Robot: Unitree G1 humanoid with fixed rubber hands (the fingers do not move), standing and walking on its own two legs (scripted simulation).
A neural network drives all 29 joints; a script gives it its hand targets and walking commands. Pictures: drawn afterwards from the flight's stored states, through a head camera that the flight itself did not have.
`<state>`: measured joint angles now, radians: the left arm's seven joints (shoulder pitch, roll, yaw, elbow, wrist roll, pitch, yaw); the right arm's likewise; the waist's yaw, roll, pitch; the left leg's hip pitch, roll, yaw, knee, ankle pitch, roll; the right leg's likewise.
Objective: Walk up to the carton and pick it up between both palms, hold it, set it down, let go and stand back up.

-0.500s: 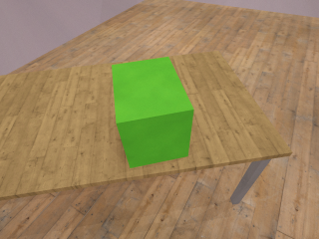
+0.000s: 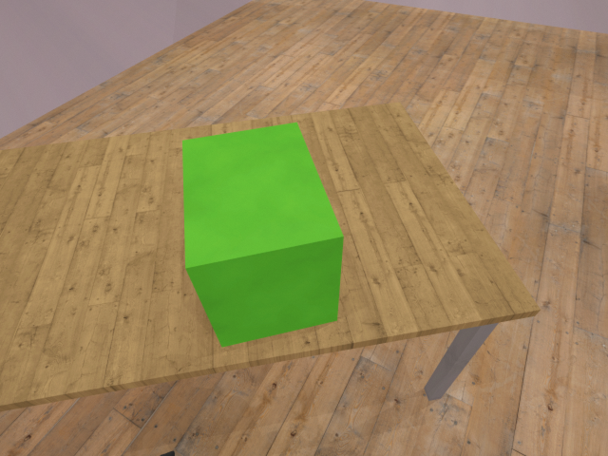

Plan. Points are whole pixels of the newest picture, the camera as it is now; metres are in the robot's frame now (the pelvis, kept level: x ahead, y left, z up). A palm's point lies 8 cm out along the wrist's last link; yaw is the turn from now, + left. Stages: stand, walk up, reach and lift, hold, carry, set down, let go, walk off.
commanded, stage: walk up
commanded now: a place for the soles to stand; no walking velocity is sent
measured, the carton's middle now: (260, 231) +0.51 +0.12 -0.04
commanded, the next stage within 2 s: reach and lift in 0.58 s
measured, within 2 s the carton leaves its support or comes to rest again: neither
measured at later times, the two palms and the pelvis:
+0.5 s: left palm out of the picture +0.09 +0.24 -0.11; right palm out of the picture +0.06 -0.27 -0.10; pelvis +0.01 -0.01 +0.00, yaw +0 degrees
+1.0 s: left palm out of the picture +0.14 +0.23 -0.09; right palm out of the picture +0.13 -0.23 -0.08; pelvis -0.03 +0.00 +0.00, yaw +5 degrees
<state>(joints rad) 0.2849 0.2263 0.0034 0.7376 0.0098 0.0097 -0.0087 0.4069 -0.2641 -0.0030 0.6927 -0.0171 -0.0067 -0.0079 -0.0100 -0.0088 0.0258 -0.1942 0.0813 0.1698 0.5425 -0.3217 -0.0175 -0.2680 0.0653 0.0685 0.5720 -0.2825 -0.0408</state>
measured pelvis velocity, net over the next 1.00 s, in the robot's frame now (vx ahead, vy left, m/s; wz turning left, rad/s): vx -0.03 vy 0.00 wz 0.08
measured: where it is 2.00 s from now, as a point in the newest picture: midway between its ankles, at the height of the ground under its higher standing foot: outside the picture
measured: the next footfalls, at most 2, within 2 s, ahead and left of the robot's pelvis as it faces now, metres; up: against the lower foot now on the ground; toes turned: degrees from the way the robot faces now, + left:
none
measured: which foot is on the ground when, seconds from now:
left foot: down 0.00-1.00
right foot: down 0.00-1.00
